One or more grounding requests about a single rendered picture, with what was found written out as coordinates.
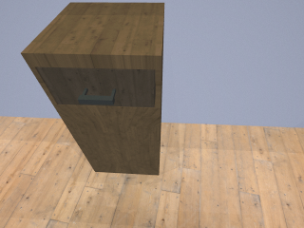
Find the handle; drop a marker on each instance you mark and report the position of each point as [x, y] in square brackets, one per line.
[96, 99]

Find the cabinet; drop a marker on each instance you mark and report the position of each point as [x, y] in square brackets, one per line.
[114, 35]

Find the drawer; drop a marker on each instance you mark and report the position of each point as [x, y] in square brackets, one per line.
[134, 87]

